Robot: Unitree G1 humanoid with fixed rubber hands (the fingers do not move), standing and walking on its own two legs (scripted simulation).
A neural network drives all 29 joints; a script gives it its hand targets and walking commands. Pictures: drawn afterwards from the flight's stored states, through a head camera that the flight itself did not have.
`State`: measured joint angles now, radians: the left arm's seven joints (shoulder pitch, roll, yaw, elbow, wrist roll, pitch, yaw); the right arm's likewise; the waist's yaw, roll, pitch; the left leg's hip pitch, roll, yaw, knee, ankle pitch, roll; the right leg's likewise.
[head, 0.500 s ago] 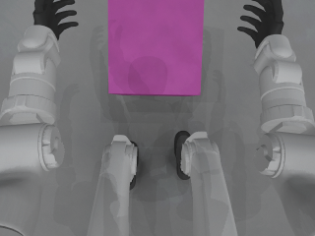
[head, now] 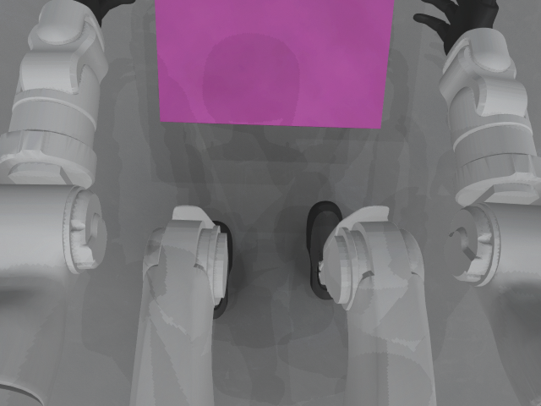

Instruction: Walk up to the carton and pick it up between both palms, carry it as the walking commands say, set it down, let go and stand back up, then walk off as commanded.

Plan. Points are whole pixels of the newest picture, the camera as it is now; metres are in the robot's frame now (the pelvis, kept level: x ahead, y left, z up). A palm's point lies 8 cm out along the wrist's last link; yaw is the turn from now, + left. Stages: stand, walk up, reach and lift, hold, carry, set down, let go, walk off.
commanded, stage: reach and lift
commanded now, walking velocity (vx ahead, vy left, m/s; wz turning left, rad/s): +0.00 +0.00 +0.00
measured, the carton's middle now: (271, 21) +0.56 +0.00 -0.29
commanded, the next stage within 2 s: none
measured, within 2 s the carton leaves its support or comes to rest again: leaves its support in 1.80 s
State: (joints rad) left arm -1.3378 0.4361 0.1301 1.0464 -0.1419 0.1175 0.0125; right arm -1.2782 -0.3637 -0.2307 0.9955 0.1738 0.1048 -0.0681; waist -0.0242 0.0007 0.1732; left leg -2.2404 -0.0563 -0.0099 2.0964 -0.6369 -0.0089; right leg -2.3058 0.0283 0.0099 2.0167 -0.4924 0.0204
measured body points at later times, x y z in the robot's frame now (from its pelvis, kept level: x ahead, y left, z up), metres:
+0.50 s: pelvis -0.01 +0.00 -0.04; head +0.36 +0.01 +0.21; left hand +0.55 +0.20 -0.22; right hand +0.53 -0.22 -0.22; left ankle +0.08 +0.11 -0.37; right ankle +0.12 -0.12 -0.37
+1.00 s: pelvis -0.01 -0.01 -0.04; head +0.36 +0.01 +0.21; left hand +0.55 +0.18 -0.22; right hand +0.54 -0.18 -0.22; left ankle +0.08 +0.11 -0.37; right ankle +0.12 -0.12 -0.37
